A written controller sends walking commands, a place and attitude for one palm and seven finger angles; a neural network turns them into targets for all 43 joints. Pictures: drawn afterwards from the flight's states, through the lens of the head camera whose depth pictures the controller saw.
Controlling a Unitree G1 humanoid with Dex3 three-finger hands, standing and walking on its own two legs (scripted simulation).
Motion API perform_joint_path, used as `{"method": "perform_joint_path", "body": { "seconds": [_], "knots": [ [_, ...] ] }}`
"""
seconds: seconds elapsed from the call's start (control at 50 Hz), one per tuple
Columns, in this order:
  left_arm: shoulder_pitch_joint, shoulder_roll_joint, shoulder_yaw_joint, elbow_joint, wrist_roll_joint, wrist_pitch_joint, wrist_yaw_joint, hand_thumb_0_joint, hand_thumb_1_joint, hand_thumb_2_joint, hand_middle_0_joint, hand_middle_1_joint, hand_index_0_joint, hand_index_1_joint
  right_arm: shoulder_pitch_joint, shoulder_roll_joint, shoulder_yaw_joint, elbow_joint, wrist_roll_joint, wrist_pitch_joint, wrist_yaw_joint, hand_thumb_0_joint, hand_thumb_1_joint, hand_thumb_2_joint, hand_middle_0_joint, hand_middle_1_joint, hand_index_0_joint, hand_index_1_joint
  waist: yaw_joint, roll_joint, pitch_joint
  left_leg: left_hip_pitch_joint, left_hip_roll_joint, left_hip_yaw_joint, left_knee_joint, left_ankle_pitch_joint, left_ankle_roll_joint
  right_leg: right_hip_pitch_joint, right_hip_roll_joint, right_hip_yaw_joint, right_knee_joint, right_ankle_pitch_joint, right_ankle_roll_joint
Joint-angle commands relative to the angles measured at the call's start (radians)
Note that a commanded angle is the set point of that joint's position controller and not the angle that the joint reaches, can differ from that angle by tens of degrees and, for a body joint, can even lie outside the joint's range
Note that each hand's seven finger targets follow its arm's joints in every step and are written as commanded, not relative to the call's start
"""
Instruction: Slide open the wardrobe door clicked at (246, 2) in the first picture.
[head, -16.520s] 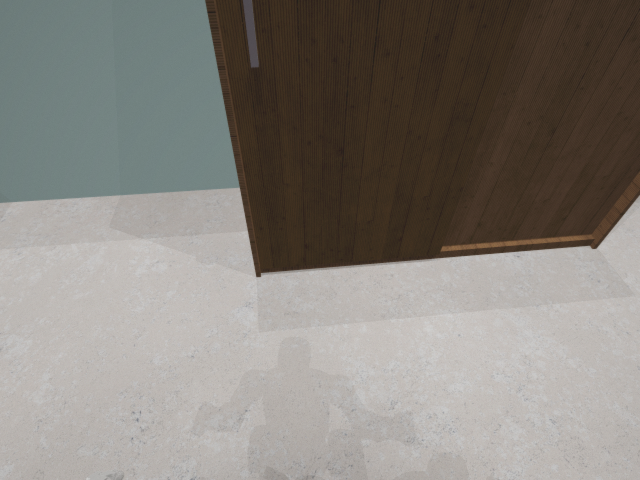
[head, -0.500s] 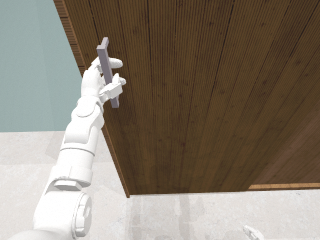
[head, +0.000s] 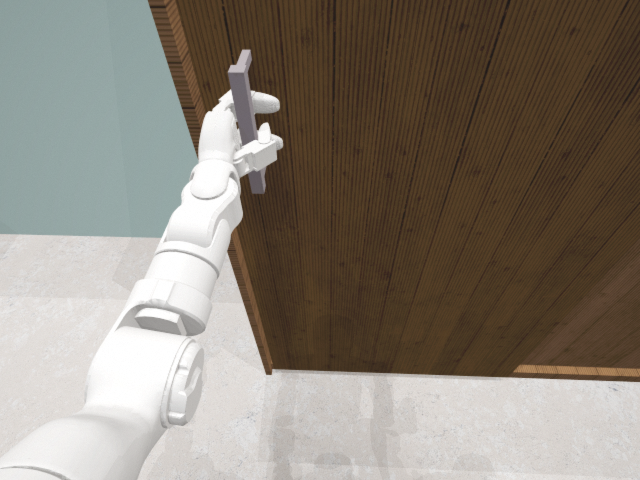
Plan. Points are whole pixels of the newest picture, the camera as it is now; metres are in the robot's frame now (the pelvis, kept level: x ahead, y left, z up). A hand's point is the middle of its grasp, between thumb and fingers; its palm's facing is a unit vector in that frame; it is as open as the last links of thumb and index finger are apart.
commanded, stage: tug the door sideways, standing still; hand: left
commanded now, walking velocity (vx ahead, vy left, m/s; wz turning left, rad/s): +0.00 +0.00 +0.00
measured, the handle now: (252, 127) +0.50 +0.12 +0.18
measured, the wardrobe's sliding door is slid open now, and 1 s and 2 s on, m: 0.01 0.11 0.48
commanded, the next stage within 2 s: step sideways, sliding the door along in 0.14 s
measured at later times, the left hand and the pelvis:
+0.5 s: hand (313, 151) +0.46 +0.04 +0.18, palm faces -0.04 -0.99 -0.13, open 5.3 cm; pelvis -0.01 -0.03 -0.02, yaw -3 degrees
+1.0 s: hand (353, 152) +0.47 -0.01 +0.18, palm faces +0.08 -0.99 -0.06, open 5.3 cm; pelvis +0.00 -0.15 -0.01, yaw +0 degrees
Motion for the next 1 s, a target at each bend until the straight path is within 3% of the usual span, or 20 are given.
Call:
{"method": "perform_joint_path", "body": {
  "seconds": [0.0, 0.22, 0.24, 0.3, 0.38, 0.42, 0.5, 0.52, 0.54, 0.56, 0.6, 0.7, 0.74, 0.76, 0.78, 0.8, 0.82, 0.84, 0.92, 0.98],
  "knots": [
    [-0.653, -0.200, -0.192, -0.261, 0.013, -0.107, -0.061, 0.000, 0.900, 0.900, -0.450, -1.400, -0.450, -1.400, -0.008, -0.118, -0.039, -0.094, -0.006, -0.071, -0.003, 0.000, -0.900, -0.900, 0.200, 0.300, 0.200, 0.300, -0.115, -0.009, -0.361, 0.265, -0.004, -0.027, -0.010, 0.422, 0.013, -0.008, 0.067, -0.002, -0.010, 0.343, -0.036],
    [-0.743, -0.214, -0.188, -0.220, 0.022, -0.130, -0.010, 0.000, 0.900, 0.900, -0.450, -1.400, -0.450, -1.400, 0.021, -0.118, -0.042, -0.060, -0.014, -0.110, 0.009, 0.000, -0.900, -0.900, 0.200, 0.300, 0.200, 0.300, -0.122, -0.034, -0.365, 0.227, -0.011, -0.022, -0.006, 0.365, 0.010, -0.023, 0.068, -0.002, 0.005, 0.318, -0.035],
    [-0.642, 0.322, 0.084, -0.198, 0.093, -0.209, -0.016, 0.000, 0.900, 0.900, -0.450, -1.400, -0.450, -1.400, -0.002, -0.189, -0.058, -0.061, -0.017, -0.082, -0.025, 0.000, -0.900, -0.900, 0.200, 0.300, 0.200, 0.300, -0.044, -0.068, -0.330, 0.120, 0.060, -0.009, 0.000, 0.323, 0.061, 0.059, 0.009, 0.031, -0.014, 0.216, -0.008],
    [-0.601, 0.140, -0.054, -0.224, 0.075, -0.281, -0.073, 0.000, 0.900, 0.900, -0.450, -1.400, -0.450, -1.400, -0.045, -0.153, -0.047, -0.104, -0.007, -0.057, -0.047, 0.000, -0.900, -0.900, 0.200, 0.300, 0.200, 0.300, -0.065, 0.000, -0.292, 0.137, 0.100, -0.026, -0.033, 0.249, 0.069, 0.074, 0.008, 0.015, 0.058, 0.163, -0.014],
    [-0.613, 0.124, -0.073, -0.282, 0.040, -0.290, -0.098, 0.000, 0.900, 0.900, -0.450, -1.400, -0.450, -1.400, -0.074, -0.143, -0.052, -0.136, -0.015, -0.034, -0.063, 0.000, -0.900, -0.900, 0.200, 0.300, 0.200, 0.300, -0.073, 0.115, -0.250, 0.246, 0.296, -0.258, -0.082, 0.306, 0.181, -0.110, 0.058, 0.028, 0.306, -0.077, -0.014],
    [-0.620, 0.144, -0.062, -0.306, 0.039, -0.285, -0.098, 0.000, 0.900, 0.900, -0.450, -1.400, -0.450, -1.400, -0.086, -0.142, -0.053, -0.141, -0.020, -0.020, -0.057, 0.000, -0.900, -0.900, 0.200, 0.300, 0.200, 0.300, -0.061, 0.092, -0.216, 0.262, 0.342, -0.284, -0.055, 0.355, 0.213, -0.136, 0.047, 0.060, 0.297, -0.180, -0.031],
    [-0.583, 0.187, -0.036, -0.338, 0.057, -0.277, -0.091, 0.000, 0.900, 0.900, -0.450, -1.400, -0.450, -1.400, -0.101, -0.140, -0.052, -0.146, -0.004, 0.000, -0.057, 0.000, -0.900, -0.900, 0.200, 0.300, 0.200, 0.300, -0.040, 0.019, -0.269, 0.077, 0.188, -0.017, 0.176, 0.354, 0.104, 0.215, -0.012, 0.090, 0.009, 0.155, -0.074],
    [-0.569, 0.228, -0.009, -0.346, 0.070, -0.274, -0.084, 0.000, 0.900, 0.900, -0.450, -1.400, -0.450, -1.400, -0.097, -0.117, -0.053, -0.152, 0.002, 0.002, -0.059, 0.000, -0.900, -0.900, 0.200, 0.300, 0.200, 0.300, -0.032, -0.204, -0.304, -0.057, 0.069, 0.106, 0.366, 0.187, 0.035, 0.342, -0.152, 0.243, -0.080, 0.280, -0.129],
    [-0.549, 0.278, 0.044, -0.341, 0.075, -0.268, -0.084, 0.000, 0.900, 0.900, -0.450, -1.400, -0.450, -1.400, -0.157, -0.117, -0.059, -0.165, 0.002, -0.002, -0.063, 0.000, -0.900, -0.900, 0.200, 0.300, 0.200, 0.300, 0.010, -0.398, -0.247, -0.240, -0.025, 0.063, 0.560, -0.221, 0.006, 0.408, -0.251, 0.424, -0.119, 0.511, -0.206],
    [-0.518, 0.256, 0.040, -0.324, 0.073, -0.252, -0.083, 0.000, 0.900, 0.900, -0.450, -1.400, -0.450, -1.400, -0.176, -0.121, -0.060, -0.153, -0.004, -0.004, -0.070, 0.000, -0.900, -0.900, 0.200, 0.300, 0.200, 0.300, 0.029, -0.334, -0.207, -0.295, -0.016, 0.006, 0.653, -0.301, 0.007, 0.416, -0.281, 0.426, -0.069, 0.663, -0.232],
    [-0.529, 0.176, -0.011, -0.409, 0.088, -0.272, -0.088, 0.000, 0.900, 0.900, -0.450, -1.400, -0.450, -1.400, -0.161, -0.094, -0.041, -0.139, -0.033, -0.016, -0.070, 0.000, -0.900, -0.900, 0.200, 0.300, 0.200, 0.300, 0.004, -0.216, -0.200, -0.282, 0.001, 0.042, 0.609, -0.249, -0.009, 0.442, -0.235, 0.263, -0.003, 0.828, -0.229],
    [-0.548, 0.201, 0.009, -0.545, 0.106, -0.318, -0.078, 0.000, 0.900, 0.900, -0.450, -1.400, -0.450, -1.400, -0.182, -0.083, -0.040, -0.164, -0.053, -0.016, -0.081, 0.000, -0.900, -0.900, 0.200, 0.300, 0.200, 0.300, 0.018, -0.236, -0.276, -0.108, -0.004, 0.191, 0.229, -0.087, -0.032, 0.432, -0.168, 0.145, 0.033, 0.894, -0.180],
    [-0.559, 0.148, -0.053, -0.598, 0.104, -0.334, -0.080, 0.000, 0.900, 0.900, -0.450, -1.400, -0.450, -1.400, -0.162, -0.085, -0.045, -0.172, -0.040, -0.022, -0.079, 0.000, -0.900, -0.900, 0.200, 0.300, 0.200, 0.300, -0.004, -0.201, -0.335, 0.069, 0.015, 0.223, 0.001, 0.085, -0.019, 0.372, -0.137, 0.104, 0.101, 0.893, -0.116],
    [-0.542, 0.142, -0.074, -0.600, 0.097, -0.334, -0.077, 0.000, 0.900, 0.900, -0.450, -1.400, -0.450, -1.400, -0.150, -0.106, -0.057, -0.162, -0.029, -0.021, -0.076, 0.000, -0.900, -0.900, 0.200, 0.300, 0.200, 0.300, -0.034, -0.148, -0.362, 0.260, 0.081, 0.163, -0.152, 0.248, 0.009, 0.245, -0.123, 0.074, 0.228, 0.808, -0.070],
    [-0.545, 0.114, -0.100, -0.626, 0.081, -0.347, -0.082, 0.000, 0.900, 0.900, -0.450, -1.400, -0.450, -1.400, -0.129, -0.143, -0.080, -0.168, -0.023, -0.027, -0.063, 0.000, -0.900, -0.900, 0.200, 0.300, 0.200, 0.300, -0.060, 0.013, -0.424, 0.561, 0.281, -0.065, -0.156, 0.641, 0.117, -0.048, -0.038, 0.057, 0.424, 0.516, 0.011],
    [-0.561, 0.056, -0.122, -0.643, 0.057, -0.356, -0.094, 0.000, 0.900, 0.900, -0.450, -1.400, -0.450, -1.400, -0.151, -0.153, -0.094, -0.167, -0.013, -0.028, -0.036, 0.000, -0.900, -0.900, 0.200, 0.300, 0.200, 0.300, -0.051, 0.204, -0.477, 0.785, 0.547, -0.349, -0.024, 1.084, 0.273, -0.347, 0.040, 0.140, 0.662, -0.223, 0.038],
    [-0.631, 0.056, -0.118, -0.652, 0.062, -0.358, -0.101, 0.000, 0.900, 0.900, -0.450, -1.400, -0.450, -1.400, -0.194, -0.129, -0.082, -0.168, -0.012, -0.035, -0.005, 0.000, -0.900, -0.900, 0.200, 0.300, 0.200, 0.300, -0.048, 0.034, -0.428, 0.751, 0.596, -0.355, -0.010, 1.014, 0.269, -0.379, 0.014, 0.248, 0.766, -0.274, -0.038],
    [-0.650, 0.141, -0.064, -0.711, 0.071, -0.353, -0.102, 0.000, 0.900, 0.900, -0.450, -1.400, -0.450, -1.400, -0.205, -0.142, -0.094, -0.168, -0.014, -0.036, -0.004, 0.000, -0.900, -0.900, 0.200, 0.300, 0.200, 0.300, -0.049, 0.055, -0.395, 0.720, 0.600, -0.330, 0.000, 0.915, 0.262, -0.446, -0.024, 0.227, 0.765, -0.262, -0.034],
    [-0.590, -0.003, -0.185, -0.652, 0.072, -0.311, -0.131, 0.000, 0.900, 0.900, -0.450, -1.400, -0.450, -1.400, -0.204, -0.149, -0.098, -0.158, -0.001, -0.026, -0.006, 0.000, -0.900, -0.900, 0.200, 0.300, 0.200, 0.300, -0.044, 0.102, -0.291, 0.432, 0.477, -0.090, -0.029, 0.593, 0.187, -0.301, -0.059, 0.135, 0.531, -0.141, -0.007],
    [-0.586, -0.063, -0.245, -0.654, 0.070, -0.313, -0.138, 0.000, 0.900, 0.900, -0.450, -1.400, -0.450, -1.400, -0.200, -0.153, -0.095, -0.184, 0.013, -0.038, -0.009, 0.000, -0.900, -0.900, 0.200, 0.300, 0.200, 0.300, -0.059, 0.242, -0.281, 0.311, 0.375, 0.058, -0.039, 0.535, 0.145, -0.134, -0.024, -0.008, 0.369, -0.098, 0.010]
  ]
}}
